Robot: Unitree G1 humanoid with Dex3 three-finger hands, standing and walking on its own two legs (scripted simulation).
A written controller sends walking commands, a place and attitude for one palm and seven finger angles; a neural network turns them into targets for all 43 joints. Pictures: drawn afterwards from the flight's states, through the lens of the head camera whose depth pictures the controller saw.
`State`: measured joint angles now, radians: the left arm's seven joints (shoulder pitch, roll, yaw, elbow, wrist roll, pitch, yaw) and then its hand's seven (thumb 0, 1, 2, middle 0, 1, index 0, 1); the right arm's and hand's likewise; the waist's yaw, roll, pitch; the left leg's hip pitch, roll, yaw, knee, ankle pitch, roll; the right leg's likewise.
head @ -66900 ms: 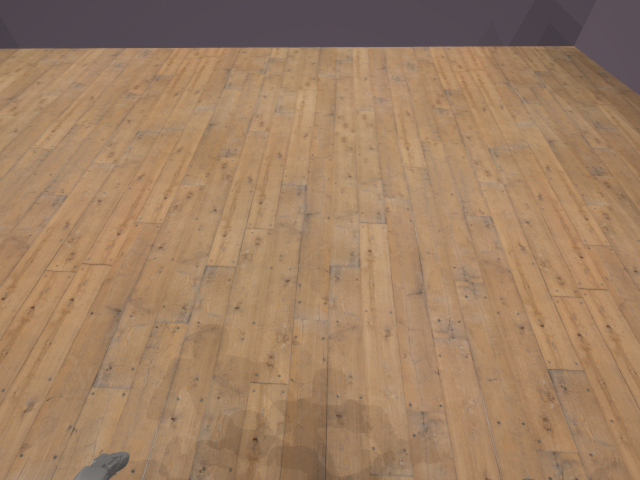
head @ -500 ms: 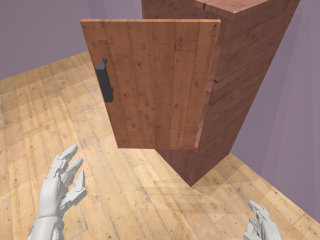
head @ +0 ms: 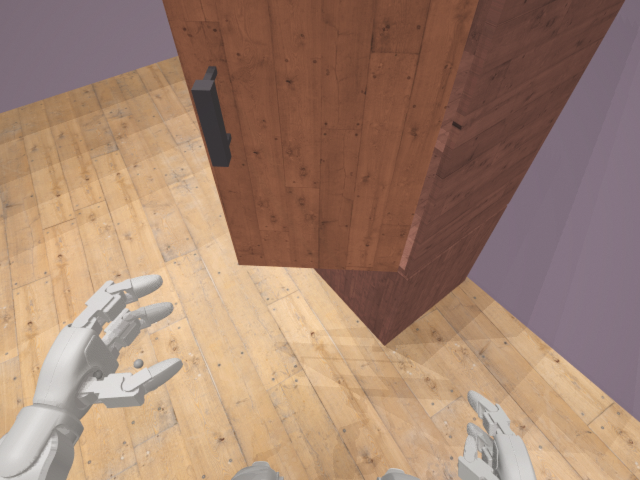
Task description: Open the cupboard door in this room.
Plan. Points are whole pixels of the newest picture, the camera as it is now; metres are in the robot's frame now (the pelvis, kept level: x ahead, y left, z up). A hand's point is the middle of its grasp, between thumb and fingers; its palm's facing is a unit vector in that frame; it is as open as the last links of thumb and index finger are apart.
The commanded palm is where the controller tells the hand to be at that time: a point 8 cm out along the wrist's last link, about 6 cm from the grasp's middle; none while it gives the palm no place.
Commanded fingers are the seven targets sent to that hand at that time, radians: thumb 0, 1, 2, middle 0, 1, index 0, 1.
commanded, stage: raise the hand with hooked fingers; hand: left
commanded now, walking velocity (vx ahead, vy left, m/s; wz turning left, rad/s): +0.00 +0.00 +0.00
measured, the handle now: (216, 117) +0.56 +0.18 +0.14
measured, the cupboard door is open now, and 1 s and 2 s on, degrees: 49 49 49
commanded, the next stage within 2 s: move the hooked fingers beside the handle in 1.34 s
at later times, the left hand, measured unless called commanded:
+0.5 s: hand (55, 306) +0.26 +0.28 +0.13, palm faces +0.05 -1.00 -0.04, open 13.4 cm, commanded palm +0.24 +0.32 +0.12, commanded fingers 0.00 -0.50 0.30 -0.30 -1.20 -0.30 -1.20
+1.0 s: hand (62, 245) +0.32 +0.28 +0.16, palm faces +0.01 -1.00 -0.03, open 14.0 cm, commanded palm +0.28 +0.33 +0.16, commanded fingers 0.00 -0.50 0.30 -0.30 -1.20 -0.30 -1.20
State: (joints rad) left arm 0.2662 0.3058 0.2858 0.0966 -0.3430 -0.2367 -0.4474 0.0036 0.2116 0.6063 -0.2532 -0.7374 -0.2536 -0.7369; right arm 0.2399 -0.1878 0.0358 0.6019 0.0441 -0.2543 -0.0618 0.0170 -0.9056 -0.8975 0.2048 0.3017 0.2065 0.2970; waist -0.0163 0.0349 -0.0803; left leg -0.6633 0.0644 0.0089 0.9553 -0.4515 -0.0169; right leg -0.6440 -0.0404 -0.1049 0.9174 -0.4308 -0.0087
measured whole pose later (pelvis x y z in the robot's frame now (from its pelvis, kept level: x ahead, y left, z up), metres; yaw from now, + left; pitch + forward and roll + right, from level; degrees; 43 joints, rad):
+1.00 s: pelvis +0.02 +0.01 +0.04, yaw +0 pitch +3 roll -1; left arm -0.11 0.45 0.46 0.37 -0.35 -0.05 -0.51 -0.02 -0.50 0.30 -0.30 -1.20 -0.30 -1.19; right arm 0.28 -0.29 0.05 0.60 0.06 -0.24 -0.11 0.02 -0.91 -0.90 0.20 0.30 0.20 0.30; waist 0.00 0.04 -0.04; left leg -0.36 0.05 0.04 0.65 -0.34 -0.01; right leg -0.35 -0.04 -0.09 0.62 -0.32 0.00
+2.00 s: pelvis +0.01 +0.01 +0.04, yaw -1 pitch +5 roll +0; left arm -0.38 0.42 0.41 0.64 -0.24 -0.15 -0.39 -0.02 -0.50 0.30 -0.30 -1.20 -0.30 -1.19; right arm 0.32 -0.28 0.04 0.64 0.05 -0.18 -0.10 0.01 -0.91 -0.90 0.20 0.30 0.20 0.30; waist -0.04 0.03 -0.03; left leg -0.40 0.05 0.06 0.64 -0.33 -0.01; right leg -0.41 -0.04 -0.07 0.63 -0.31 0.00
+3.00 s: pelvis +0.02 +0.01 +0.02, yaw -2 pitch +14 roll -2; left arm -0.88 0.64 0.48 1.19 -0.13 -0.28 -0.40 -0.02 -0.50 0.30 -0.30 -1.20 -0.30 -1.19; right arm 0.42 -0.30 0.03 0.66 0.03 0.00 -0.06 0.01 -0.91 -0.90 0.20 0.30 0.20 0.30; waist -0.15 0.00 -0.05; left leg -0.64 0.07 0.05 0.76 -0.37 0.00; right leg -0.63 -0.02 -0.06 0.70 -0.32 0.00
